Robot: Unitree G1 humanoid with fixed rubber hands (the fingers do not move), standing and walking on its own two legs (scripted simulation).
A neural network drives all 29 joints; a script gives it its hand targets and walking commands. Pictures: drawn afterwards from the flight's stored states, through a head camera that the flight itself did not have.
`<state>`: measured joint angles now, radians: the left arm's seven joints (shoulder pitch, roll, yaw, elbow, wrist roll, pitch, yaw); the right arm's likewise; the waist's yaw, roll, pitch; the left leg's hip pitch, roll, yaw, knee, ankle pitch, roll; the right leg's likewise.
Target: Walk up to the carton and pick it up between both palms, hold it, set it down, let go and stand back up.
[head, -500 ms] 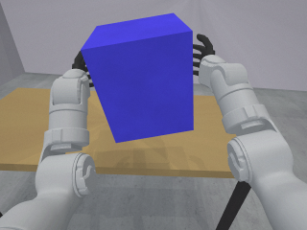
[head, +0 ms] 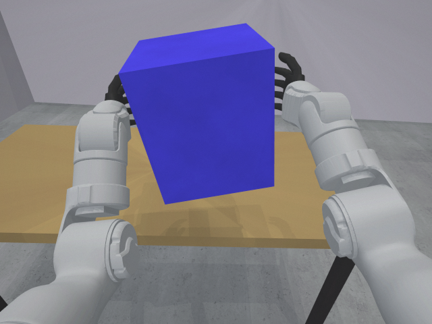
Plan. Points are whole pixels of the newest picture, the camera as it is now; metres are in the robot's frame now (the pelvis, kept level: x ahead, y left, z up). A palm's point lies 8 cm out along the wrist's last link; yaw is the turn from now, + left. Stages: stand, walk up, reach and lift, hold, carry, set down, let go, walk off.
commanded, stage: hold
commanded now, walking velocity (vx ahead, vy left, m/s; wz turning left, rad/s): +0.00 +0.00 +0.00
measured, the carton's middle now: (206, 112) +0.41 +0.00 +0.27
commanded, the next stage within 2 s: none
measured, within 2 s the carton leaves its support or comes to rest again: neither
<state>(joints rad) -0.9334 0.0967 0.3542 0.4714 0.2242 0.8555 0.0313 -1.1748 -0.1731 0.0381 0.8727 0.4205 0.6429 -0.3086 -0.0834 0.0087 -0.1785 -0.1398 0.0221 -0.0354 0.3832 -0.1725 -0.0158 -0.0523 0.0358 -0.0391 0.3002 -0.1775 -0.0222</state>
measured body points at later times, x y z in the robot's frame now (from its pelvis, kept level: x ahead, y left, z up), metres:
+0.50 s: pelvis +0.00 +0.00 +0.00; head -0.10 +0.02 +0.44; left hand +0.38 +0.16 +0.29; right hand +0.38 -0.14 +0.33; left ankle +0.03 +0.13 -0.75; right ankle +0.00 -0.10 -0.75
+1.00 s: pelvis +0.00 +0.00 +0.00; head -0.10 +0.02 +0.44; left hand +0.39 +0.16 +0.29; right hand +0.38 -0.14 +0.32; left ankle +0.03 +0.13 -0.75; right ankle +0.00 -0.10 -0.75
